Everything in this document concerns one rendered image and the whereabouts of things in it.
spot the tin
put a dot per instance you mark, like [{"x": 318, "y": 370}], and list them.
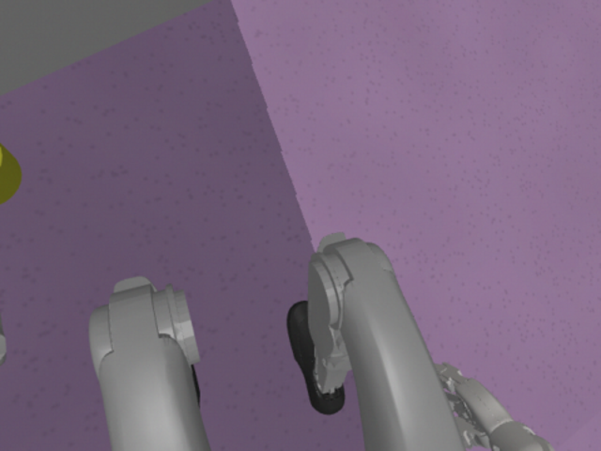
[{"x": 10, "y": 175}]

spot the right robot arm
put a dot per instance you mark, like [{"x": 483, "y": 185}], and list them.
[{"x": 516, "y": 436}]

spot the right robot foot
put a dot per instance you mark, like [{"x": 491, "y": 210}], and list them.
[{"x": 303, "y": 349}]

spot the right robot hand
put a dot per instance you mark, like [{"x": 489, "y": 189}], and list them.
[{"x": 479, "y": 412}]

